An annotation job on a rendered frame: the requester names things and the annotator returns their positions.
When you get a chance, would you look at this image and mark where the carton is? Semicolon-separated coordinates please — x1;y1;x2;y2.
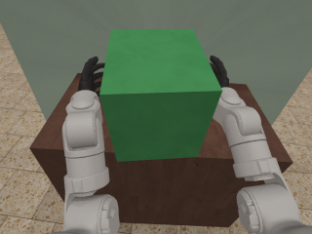
99;29;222;162

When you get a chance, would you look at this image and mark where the robot left hand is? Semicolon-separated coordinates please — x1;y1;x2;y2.
77;57;105;97

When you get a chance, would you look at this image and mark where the robot right hand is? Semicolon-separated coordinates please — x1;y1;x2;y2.
210;56;229;88

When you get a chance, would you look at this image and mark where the robot left upper arm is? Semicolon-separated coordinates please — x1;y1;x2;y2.
49;194;120;234

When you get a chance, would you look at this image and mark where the right robot forearm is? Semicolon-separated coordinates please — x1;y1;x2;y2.
213;87;300;219

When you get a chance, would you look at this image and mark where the pedestal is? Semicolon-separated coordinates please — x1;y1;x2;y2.
29;73;293;227

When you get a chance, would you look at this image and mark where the robot right upper arm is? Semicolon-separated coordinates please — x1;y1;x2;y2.
236;182;312;234

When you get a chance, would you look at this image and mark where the left robot forearm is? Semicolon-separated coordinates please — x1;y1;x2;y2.
61;90;110;231

